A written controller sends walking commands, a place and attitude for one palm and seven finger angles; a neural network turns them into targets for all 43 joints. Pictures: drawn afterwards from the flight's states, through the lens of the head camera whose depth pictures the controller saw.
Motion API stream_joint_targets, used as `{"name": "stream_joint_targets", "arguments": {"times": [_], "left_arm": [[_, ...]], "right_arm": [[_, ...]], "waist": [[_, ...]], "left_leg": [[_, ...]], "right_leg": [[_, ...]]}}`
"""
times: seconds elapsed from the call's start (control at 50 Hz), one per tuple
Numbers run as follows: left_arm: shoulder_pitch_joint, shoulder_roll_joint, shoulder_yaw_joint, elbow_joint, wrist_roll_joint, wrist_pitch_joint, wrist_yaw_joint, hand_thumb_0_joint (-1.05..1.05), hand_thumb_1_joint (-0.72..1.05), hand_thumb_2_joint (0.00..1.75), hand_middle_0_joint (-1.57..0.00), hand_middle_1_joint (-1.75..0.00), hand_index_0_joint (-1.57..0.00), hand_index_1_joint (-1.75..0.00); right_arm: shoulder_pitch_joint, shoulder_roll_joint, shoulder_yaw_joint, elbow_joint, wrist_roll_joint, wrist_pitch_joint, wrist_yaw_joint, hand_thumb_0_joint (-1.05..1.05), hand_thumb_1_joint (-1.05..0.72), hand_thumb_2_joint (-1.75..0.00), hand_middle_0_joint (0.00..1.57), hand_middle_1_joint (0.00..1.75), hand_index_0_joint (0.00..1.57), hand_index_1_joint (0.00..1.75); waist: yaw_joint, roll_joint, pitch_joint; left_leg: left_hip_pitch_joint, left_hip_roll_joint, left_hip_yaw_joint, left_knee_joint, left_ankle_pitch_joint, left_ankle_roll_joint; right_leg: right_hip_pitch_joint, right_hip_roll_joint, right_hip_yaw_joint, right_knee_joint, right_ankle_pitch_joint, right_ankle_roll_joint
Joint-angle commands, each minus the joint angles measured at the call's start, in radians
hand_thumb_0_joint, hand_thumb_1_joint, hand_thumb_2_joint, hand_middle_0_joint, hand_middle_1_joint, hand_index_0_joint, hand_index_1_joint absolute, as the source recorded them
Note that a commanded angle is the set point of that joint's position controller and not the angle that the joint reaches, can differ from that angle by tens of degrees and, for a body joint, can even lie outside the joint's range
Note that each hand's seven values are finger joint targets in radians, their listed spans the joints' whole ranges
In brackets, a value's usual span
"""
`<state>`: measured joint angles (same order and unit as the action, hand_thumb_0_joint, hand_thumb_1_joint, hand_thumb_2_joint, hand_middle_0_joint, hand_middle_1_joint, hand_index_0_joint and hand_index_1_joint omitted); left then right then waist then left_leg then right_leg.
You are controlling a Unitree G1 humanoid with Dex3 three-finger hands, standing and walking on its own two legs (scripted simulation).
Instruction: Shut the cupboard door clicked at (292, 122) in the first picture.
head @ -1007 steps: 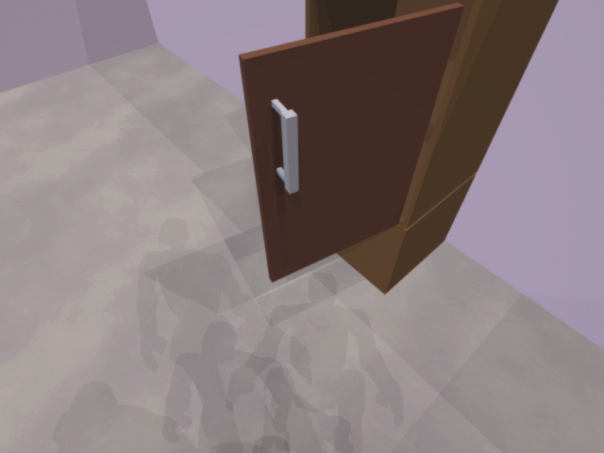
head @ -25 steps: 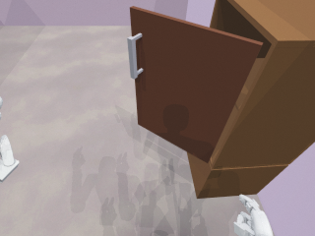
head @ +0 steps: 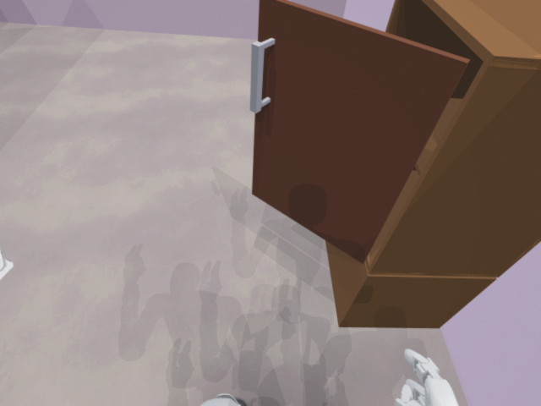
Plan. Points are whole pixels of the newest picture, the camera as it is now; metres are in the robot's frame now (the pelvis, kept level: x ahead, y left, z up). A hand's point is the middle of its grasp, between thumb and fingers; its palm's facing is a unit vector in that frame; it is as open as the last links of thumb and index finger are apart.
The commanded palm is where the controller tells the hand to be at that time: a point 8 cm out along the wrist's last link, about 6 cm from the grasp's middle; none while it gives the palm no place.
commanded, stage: step back with the hand held close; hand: left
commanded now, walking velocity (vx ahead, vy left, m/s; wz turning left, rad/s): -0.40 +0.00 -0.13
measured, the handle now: (262, 76) +0.77 +0.07 +0.12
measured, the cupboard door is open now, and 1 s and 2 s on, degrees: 51 51 51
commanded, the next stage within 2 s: stop stepping back and stand still in 0.16 s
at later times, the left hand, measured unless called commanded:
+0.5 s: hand out of the picture +0.07 +0.29 +0.19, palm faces +0.36 -0.84 -0.41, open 7.4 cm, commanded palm +0.06 +0.32 +0.20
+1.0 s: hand out of the picture +0.08 +0.33 +0.19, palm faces +0.34 -0.78 -0.53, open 7.4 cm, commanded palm +0.02 +0.34 +0.20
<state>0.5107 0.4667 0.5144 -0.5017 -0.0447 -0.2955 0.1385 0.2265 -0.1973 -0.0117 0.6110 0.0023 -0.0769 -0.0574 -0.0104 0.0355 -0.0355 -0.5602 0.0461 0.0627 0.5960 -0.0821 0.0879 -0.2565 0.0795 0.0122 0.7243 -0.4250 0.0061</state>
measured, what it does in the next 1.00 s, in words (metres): walks backwards: right foot, then left foot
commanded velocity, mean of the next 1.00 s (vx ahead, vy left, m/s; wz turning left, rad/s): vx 0.05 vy -0.08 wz -0.01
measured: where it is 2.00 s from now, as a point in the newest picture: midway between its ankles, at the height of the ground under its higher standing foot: outside the picture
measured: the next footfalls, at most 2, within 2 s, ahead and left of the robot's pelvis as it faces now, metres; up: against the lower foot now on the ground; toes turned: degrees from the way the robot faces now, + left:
right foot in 0.04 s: -0.07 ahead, -0.14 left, +0.00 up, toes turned +1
left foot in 0.56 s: -0.04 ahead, +0.16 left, +0.00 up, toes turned -5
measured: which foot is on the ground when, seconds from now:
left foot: down 0.00-0.38, up 0.40-0.54, down 0.56-1.00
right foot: up 0.00-0.02, down 0.04-0.58, up 0.60-0.96, down 0.98-1.00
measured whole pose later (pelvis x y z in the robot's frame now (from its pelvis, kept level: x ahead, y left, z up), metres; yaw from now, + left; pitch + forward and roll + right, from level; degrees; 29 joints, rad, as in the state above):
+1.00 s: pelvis -0.16 +0.07 +0.02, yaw -10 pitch +2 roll -1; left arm 0.59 0.51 0.48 -0.45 -0.05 -0.12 0.17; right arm 0.29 -0.17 0.03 0.65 -0.02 -0.02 -0.06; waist -0.01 0.00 -0.10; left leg -0.37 0.01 0.08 0.55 -0.22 0.03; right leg -0.11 0.05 -0.07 0.38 -0.34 -0.07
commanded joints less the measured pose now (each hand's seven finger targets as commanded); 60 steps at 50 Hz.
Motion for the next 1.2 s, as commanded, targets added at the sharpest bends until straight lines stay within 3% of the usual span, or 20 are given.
{"name": "stream_joint_targets", "arguments": {"times": [0.0,0.04,0.1,0.16,0.22,0.3,0.36,0.4,0.5,0.52,0.56,0.58,0.6,0.74,0.86,0.96,1.0,1.04,1.1,1.18], "left_arm": [[-0.053,0.13,0.036,-0.202,-0.028,-0.062,-0.005,0.0,0.9,0.9,-0.2,-0.3,-0.2,-0.3],[-0.144,0.174,0.031,-0.222,-0.019,-0.073,0.012,0.0,0.9,0.9,-0.2,-0.3,-0.2,-0.3],[-0.228,0.192,0.012,-0.263,-0.006,-0.049,0.016,0.0,0.9,0.9,-0.2,-0.3,-0.2,-0.3],[-0.16,0.175,0.037,-0.219,-0.013,-0.029,0.005,0.0,0.9,0.9,-0.2,-0.3,-0.2,-0.3],[-0.073,0.182,0.096,-0.236,-0.025,-0.033,-0.01,0.0,0.9,0.9,-0.2,-0.3,-0.2,-0.3],[0.134,0.179,0.123,-0.223,-0.057,-0.003,-0.021,0.0,0.9,0.9,-0.2,-0.3,-0.2,-0.3],[0.158,0.21,0.107,-0.314,-0.062,0.024,-0.004,0.0,0.9,0.9,-0.2,-0.3,-0.2,-0.3],[0.022,0.181,0.073,-0.28,-0.047,0.059,0.014,0.0,0.9,0.9,-0.2,-0.3,-0.2,-0.3],[-0.318,0.115,-0.053,-0.089,0.01,0.09,0.061,0.0,0.9,0.9,-0.2,-0.3,-0.2,-0.3],[-0.39,0.104,-0.079,-0.09,0.015,0.082,0.066,0.0,0.9,0.9,-0.2,-0.3,-0.2,-0.3],[-0.492,0.115,-0.1,-0.197,0.029,0.059,0.067,0.0,0.9,0.9,-0.2,-0.3,-0.2,-0.3],[-0.424,0.116,-0.089,-0.173,0.037,0.055,0.061,0.0,0.9,0.9,-0.2,-0.3,-0.2,-0.3],[-0.389,0.14,-0.079,-0.249,0.027,0.052,0.049,0.0,0.9,0.9,-0.2,-0.3,-0.2,-0.3],[0.177,0.21,0.086,-0.323,0.016,0.057,0.032,0.0,0.9,0.9,-0.2,-0.3,-0.2,-0.3],[0.057,0.166,0.053,-0.118,-0.01,0.111,0.044,0.0,0.9,0.9,-0.2,-0.3,-0.2,-0.3],[-0.055,0.153,-0.017,-0.118,-0.004,0.135,0.037,0.0,0.9,0.9,-0.2,-0.3,-0.2,-0.3],[-0.139,0.194,0.012,-0.169,-0.002,0.093,0.052,0.0,0.9,0.9,-0.2,-0.3,-0.2,-0.3],[-0.179,0.154,-0.034,-0.193,0.004,0.093,0.05,0.0,0.9,0.9,-0.2,-0.3,-0.2,-0.3],[-0.158,0.173,0.006,-0.256,0.011,0.062,0.057,0.0,0.9,0.9,-0.2,-0.3,-0.2,-0.3],[-0.163,0.197,0.057,-0.287,0.012,0.025,0.056,0.0,0.9,0.9,-0.2,-0.3,-0.2,-0.3]], "right_arm": [[-0.105,-0.131,-0.051,-0.125,0.001,-0.058,0.0,0.0,-0.9,-0.9,0.2,0.3,0.2,0.3],[-0.076,-0.1,-0.045,-0.083,-0.006,-0.057,-0.005,0.0,-0.9,-0.9,0.2,0.3,0.2,0.3],[-0.12,-0.124,-0.062,-0.115,0.019,-0.057,-0.036,0.0,-0.9,-0.9,0.2,0.3,0.2,0.3],[-0.146,-0.131,-0.053,-0.129,0.016,-0.038,-0.036,0.0,-0.9,-0.9,0.2,0.3,0.2,0.3],[-0.17,-0.156,-0.062,-0.158,-0.015,-0.039,-0.012,0.0,-0.9,-0.9,0.2,0.3,0.2,0.3],[-0.135,-0.132,-0.057,-0.204,0.008,-0.021,0.01,0.0,-0.9,-0.9,0.2,0.3,0.2,0.3],[-0.081,-0.106,-0.058,-0.18,0.012,0.0,0.005,0.0,-0.9,-0.9,0.2,0.3,0.2,0.3],[-0.083,-0.115,-0.049,-0.14,0.016,-0.001,-0.005,0.0,-0.9,-0.9,0.2,0.3,0.2,0.3],[-0.078,-0.151,-0.033,-0.072,-0.004,-0.033,-0.057,0.0,-0.9,-0.9,0.2,0.3,0.2,0.3],[-0.054,-0.165,-0.035,-0.065,0.001,-0.051,-0.059,0.0,-0.9,-0.9,0.2,0.3,0.2,0.3],[-0.059,-0.18,-0.033,-0.109,0.011,-0.085,-0.06,0.0,-0.9,-0.9,0.2,0.3,0.2,0.3],[-0.069,-0.164,-0.032,-0.117,0.011,-0.093,-0.053,0.0,-0.9,-0.9,0.2,0.3,0.2,0.3],[-0.085,-0.127,-0.018,-0.099,-0.004,-0.103,-0.036,0.0,-0.9,-0.9,0.2,0.3,0.2,0.3],[-0.104,-0.107,-0.017,-0.112,-0.012,-0.046,0.019,0.0,-0.9,-0.9,0.2,0.3,0.2,0.3],[-0.076,-0.106,-0.014,-0.109,-0.016,0.012,-0.032,0.0,-0.9,-0.9,0.2,0.3,0.2,0.3],[-0.051,-0.106,-0.021,-0.106,-0.012,0.017,-0.02,0.0,-0.9,-0.9,0.2,0.3,0.2,0.3],[-0.097,-0.111,-0.014,-0.122,-0.007,-0.009,-0.007,0.0,-0.9,-0.9,0.2,0.3,0.2,0.3],[-0.105,-0.135,-0.037,-0.118,0.025,-0.019,-0.012,0.0,-0.9,-0.9,0.2,0.3,0.2,0.3],[-0.105,-0.11,-0.015,-0.105,0.01,-0.024,-0.028,0.0,-0.9,-0.9,0.2,0.3,0.2,0.3],[-0.099,-0.115,-0.018,-0.111,-0.009,-0.043,-0.024,0.0,-0.9,-0.9,0.2,0.3,0.2,0.3]], "waist": [[0.013,0.014,-0.03],[-0.001,-0.136,-0.1],[-0.015,-0.16,-0.246],[0.006,0.077,-0.187],[0.026,0.348,-0.13],[0.05,0.231,-0.151],[0.016,-0.284,-0.103],[-0.005,-0.285,-0.028],[-0.037,0.014,0.123],[-0.041,0.115,0.108],[-0.025,0.36,0.12],[-0.018,0.265,0.115],[-0.023,0.299,0.063],[0.013,0.207,-0.023],[-0.012,0.195,-0.003],[-0.015,-0.18,-0.033],[0.004,-0.198,-0.009],[0.009,-0.284,-0.043],[-0.014,0.002,0.012],[0.0,0.323,-0.007]], "left_leg": [[0.206,0.125,-0.153,-0.181,-0.35,-0.078],[0.419,0.049,-0.035,0.044,-0.16,-0.119],[0.585,0.037,0.004,-0.009,0.269,-0.067],[0.474,0.151,-0.098,-0.177,0.322,-0.023],[0.057,0.268,-0.275,-0.525,-0.491,0.003],[0.052,0.112,-0.064,-0.385,-0.559,-0.114],[0.324,-0.074,-0.016,0.376,-0.31,-0.151],[0.123,-0.024,-0.135,0.596,-0.308,-0.128],[0.282,0.009,-0.045,-0.016,-0.314,-0.073],[0.264,0.009,-0.068,-0.149,-0.34,-0.065],[0.277,0.245,-0.513,-0.398,-0.495,0.03],[0.275,0.27,-0.535,-0.442,-0.508,0.054],[0.302,0.255,-0.608,-0.489,-0.558,-0.045],[0.214,0.171,-0.279,-0.497,-0.58,-0.081],[0.216,0.156,-0.185,-0.445,-0.553,-0.091],[0.038,0.009,-0.049,0.139,-0.246,-0.083],[-0.037,0.009,-0.024,0.245,-0.281,-0.092],[0.047,0.012,-0.052,0.157,-0.293,-0.08],[0.317,-0.037,0.007,-0.053,-0.021,-0.057],[0.421,0.211,-0.388,-0.235,0.258,0.068]], "right_leg": [[-0.11,-0.106,0.137,-0.381,-0.012,-0.044],[-0.26,-0.293,0.295,-0.459,0.285,-0.085],[-0.146,-0.163,0.107,-0.262,0.837,0.07],[-0.057,-0.047,0.038,-0.151,0.445,0.072],[0.17,0.04,-0.017,0.052,-0.083,0.006],[0.207,0.043,-0.134,-0.179,-0.108,-0.033],[-0.346,-0.365,0.329,-0.613,-0.301,-0.161],[-0.343,-0.424,0.319,-0.586,-0.321,-0.231],[-0.282,-0.23,0.032,-0.332,-0.199,-0.086],[-0.184,-0.181,-0.007,-0.183,-0.108,-0.072],[-0.29,-0.06,-0.048,0.133,-0.077,-0.006],[-0.296,-0.051,-0.02,0.221,-0.039,-0.008],[-0.317,-0.068,0.027,0.301,-0.037,-0.017],[-0.105,-0.004,-0.092,0.104,0.126,-0.02],[0.103,0.04,-0.187,-0.263,-0.037,-0.041],[0.219,-0.343,0.289,-0.48,0.091,-0.196],[0.257,-0.39,0.224,-0.367,0.665,-0.232],[0.231,-0.333,0.188,-0.304,0.686,-0.173],[0.038,-0.259,0.067,-0.207,0.661,-0.099],[-0.105,-0.074,-0.005,0.037,0.027,0.016]]}}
